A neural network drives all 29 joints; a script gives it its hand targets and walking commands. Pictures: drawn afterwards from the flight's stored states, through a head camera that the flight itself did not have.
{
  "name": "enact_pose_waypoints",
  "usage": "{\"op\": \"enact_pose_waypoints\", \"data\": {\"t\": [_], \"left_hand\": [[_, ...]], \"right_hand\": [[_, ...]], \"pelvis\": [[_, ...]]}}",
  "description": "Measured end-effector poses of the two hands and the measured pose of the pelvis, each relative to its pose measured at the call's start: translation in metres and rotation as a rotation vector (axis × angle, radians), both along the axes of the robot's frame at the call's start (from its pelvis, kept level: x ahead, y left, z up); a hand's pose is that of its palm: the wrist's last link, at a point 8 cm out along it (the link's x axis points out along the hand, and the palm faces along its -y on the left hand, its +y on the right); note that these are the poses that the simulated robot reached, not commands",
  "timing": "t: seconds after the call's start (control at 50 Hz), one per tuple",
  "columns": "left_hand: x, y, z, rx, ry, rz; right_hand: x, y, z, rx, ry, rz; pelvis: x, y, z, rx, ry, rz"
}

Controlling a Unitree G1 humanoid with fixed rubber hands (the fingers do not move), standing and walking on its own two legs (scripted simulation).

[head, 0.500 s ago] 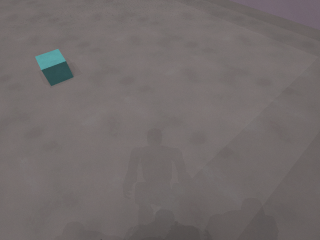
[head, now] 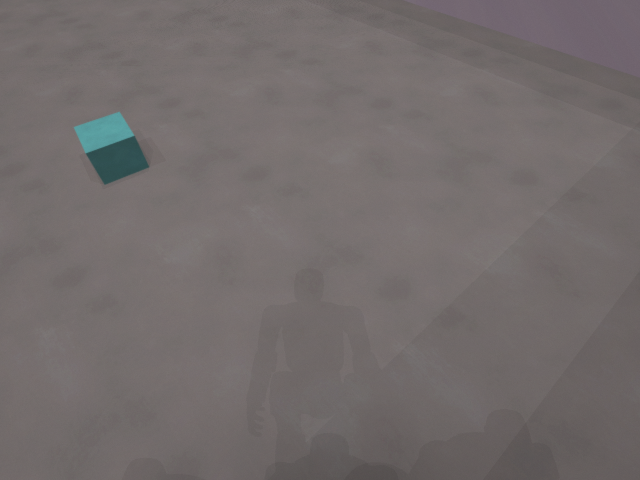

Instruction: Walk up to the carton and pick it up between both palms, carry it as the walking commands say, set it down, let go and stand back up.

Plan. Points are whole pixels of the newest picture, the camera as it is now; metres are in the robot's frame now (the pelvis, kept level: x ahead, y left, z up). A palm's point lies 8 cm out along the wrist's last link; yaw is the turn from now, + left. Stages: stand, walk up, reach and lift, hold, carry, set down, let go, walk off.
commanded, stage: stand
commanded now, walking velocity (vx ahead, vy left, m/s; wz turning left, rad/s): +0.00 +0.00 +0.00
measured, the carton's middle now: (112, 147) +1.60 +1.14 -0.68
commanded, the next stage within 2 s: walk up in 0.62 s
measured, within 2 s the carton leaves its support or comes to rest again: neither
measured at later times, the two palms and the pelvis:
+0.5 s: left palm out of the picture -0.04 +0.20 -0.15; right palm out of the picture -0.03 -0.19 -0.15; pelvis -0.01 +0.00 +0.00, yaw +0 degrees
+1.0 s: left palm out of the picture -0.07 +0.26 -0.15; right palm out of the picture +0.05 -0.20 -0.14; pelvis -0.01 +0.04 +0.00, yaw +9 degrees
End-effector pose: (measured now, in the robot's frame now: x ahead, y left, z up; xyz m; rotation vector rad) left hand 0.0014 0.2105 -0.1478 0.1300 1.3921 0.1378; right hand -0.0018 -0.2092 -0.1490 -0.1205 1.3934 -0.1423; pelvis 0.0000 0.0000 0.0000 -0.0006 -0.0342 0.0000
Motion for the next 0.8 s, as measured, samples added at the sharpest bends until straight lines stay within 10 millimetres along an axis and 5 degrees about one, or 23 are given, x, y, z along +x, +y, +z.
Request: {"op": "enact_pose_waypoints", "data": {"t": [0.34, 0.8], "left_hand": [[-0.042, -0.01, 0.0, -0.019, 0.109, 0.037], [-0.046, -0.01, 0.0, -0.035, 0.094, 0.036]], "right_hand": [[-0.026, 0.012, 0.0, 0.022, 0.08, -0.009], [-0.041, 0.019, 0.002, 0.023, 0.089, -0.017]], "pelvis": [[-0.003, 0.001, 0.002, -0.001, -0.005, 0.003], [-0.012, 0.006, 0.004, 0.0, 0.002, 0.002]]}}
